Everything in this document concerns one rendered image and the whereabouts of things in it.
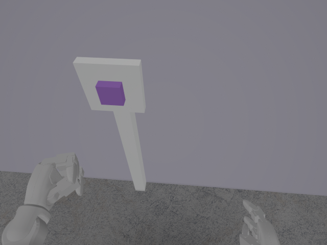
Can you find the panel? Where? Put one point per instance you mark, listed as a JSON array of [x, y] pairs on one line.
[[129, 72]]

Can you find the left robot hand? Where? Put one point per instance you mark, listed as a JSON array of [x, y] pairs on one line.
[[40, 189]]

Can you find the right robot hand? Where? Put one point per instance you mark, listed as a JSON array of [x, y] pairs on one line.
[[263, 233]]

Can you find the robot left forearm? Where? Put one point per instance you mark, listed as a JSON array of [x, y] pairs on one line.
[[29, 226]]

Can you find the button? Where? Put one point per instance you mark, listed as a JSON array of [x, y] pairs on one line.
[[110, 93]]

